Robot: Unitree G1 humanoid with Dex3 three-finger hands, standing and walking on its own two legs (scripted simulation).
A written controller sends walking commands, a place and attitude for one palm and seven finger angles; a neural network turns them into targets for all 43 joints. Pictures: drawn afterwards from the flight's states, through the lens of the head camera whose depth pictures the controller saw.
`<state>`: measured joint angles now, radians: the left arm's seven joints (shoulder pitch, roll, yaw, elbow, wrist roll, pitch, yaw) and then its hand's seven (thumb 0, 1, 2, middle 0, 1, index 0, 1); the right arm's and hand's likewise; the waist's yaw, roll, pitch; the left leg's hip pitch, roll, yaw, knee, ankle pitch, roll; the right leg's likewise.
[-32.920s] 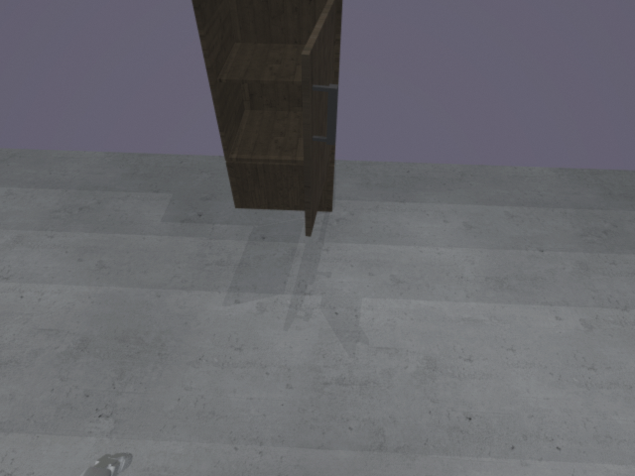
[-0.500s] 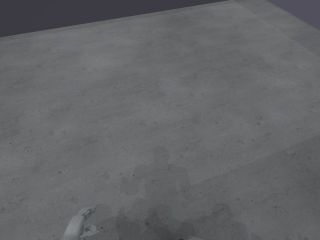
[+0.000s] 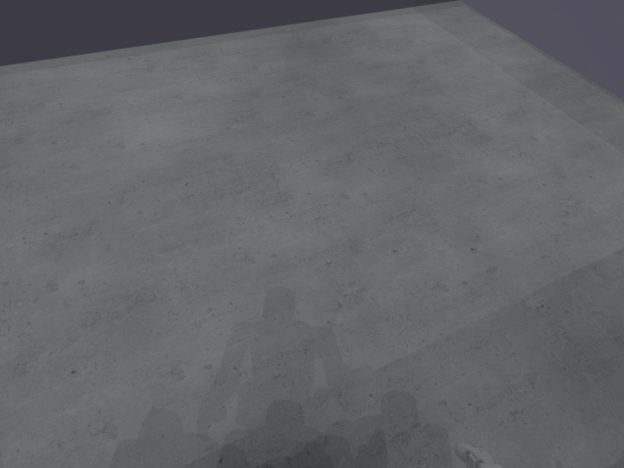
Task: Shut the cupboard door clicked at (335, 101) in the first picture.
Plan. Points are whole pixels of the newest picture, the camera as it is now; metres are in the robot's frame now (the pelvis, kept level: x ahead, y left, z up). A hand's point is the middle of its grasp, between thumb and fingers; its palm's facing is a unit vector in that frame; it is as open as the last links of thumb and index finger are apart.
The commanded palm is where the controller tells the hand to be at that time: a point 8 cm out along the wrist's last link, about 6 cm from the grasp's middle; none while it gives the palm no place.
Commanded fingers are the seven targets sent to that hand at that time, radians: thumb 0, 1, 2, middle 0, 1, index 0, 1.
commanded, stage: turn to face it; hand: left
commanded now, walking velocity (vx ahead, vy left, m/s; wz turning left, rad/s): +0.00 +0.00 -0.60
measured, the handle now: out of the picture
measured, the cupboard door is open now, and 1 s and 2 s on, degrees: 55 55 55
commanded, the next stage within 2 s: none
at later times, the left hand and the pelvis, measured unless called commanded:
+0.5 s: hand (239, 428) +0.19 +0.12 -0.15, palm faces -0.32 -0.90 -0.30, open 7.4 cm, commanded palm none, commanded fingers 0.00 0.90 0.90 -0.20 -0.30 -0.20 -0.30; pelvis +0.01 -0.04 -0.01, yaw -19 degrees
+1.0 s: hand (251, 408) +0.22 +0.11 -0.17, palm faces -0.53 -0.82 -0.20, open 7.4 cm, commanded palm none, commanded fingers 0.00 0.90 0.90 -0.20 -0.30 -0.20 -0.30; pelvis +0.04 -0.02 +0.01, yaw -36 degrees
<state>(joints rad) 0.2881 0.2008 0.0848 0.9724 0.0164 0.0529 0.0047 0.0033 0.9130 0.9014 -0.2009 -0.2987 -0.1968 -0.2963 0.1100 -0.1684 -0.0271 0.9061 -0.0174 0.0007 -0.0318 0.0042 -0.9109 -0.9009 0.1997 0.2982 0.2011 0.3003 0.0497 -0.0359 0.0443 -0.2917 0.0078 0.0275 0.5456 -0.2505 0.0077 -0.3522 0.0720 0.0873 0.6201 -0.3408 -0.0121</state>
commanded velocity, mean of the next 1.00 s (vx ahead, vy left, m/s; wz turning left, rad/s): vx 0.00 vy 0.00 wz -0.60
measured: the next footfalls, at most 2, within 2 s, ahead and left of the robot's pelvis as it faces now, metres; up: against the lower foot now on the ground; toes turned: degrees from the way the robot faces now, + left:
right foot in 0.42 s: +0.01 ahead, -0.15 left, +0.00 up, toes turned -22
left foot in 0.86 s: +0.14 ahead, +0.05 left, +0.00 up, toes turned -30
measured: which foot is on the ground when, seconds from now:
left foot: down 0.00-0.42, up 0.44-0.84, down 0.86-1.00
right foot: up 0.00-0.40, down 0.42-0.86, up 0.88-1.00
